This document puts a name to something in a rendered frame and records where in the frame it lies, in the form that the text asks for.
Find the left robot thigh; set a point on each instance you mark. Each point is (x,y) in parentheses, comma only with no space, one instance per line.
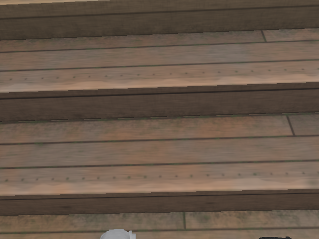
(119,234)

